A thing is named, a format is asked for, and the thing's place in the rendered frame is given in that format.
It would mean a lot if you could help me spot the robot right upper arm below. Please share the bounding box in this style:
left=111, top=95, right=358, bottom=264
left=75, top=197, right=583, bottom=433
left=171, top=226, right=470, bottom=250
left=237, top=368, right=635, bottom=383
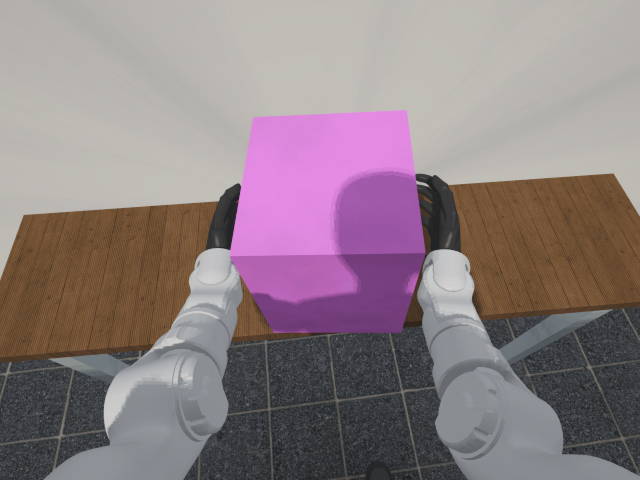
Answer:
left=435, top=371, right=640, bottom=480

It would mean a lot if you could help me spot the left robot hand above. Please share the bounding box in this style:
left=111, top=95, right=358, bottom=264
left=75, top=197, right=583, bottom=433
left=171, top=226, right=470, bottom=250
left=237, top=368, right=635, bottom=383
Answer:
left=206, top=183, right=241, bottom=250

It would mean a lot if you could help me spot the left robot forearm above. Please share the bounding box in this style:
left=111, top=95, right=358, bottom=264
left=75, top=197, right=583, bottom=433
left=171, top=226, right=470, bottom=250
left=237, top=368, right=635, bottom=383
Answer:
left=104, top=248, right=243, bottom=441

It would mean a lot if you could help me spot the right robot hand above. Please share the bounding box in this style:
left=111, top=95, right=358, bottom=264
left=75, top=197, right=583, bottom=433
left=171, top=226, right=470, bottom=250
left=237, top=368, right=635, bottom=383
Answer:
left=415, top=174, right=461, bottom=253

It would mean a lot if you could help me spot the carton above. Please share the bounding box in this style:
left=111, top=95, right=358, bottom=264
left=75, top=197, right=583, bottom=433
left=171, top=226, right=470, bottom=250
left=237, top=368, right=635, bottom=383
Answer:
left=229, top=110, right=426, bottom=333

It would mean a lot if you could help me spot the right robot forearm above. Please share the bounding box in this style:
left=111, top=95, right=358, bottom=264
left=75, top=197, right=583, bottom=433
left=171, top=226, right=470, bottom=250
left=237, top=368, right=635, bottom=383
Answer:
left=417, top=249, right=537, bottom=400

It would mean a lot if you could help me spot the table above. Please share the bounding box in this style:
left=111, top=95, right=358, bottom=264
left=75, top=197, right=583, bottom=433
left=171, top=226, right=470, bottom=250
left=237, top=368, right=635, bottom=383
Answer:
left=0, top=173, right=640, bottom=384

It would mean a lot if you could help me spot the robot left upper arm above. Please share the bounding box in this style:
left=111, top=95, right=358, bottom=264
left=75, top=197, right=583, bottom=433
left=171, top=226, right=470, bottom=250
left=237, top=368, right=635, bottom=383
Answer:
left=43, top=351, right=228, bottom=480

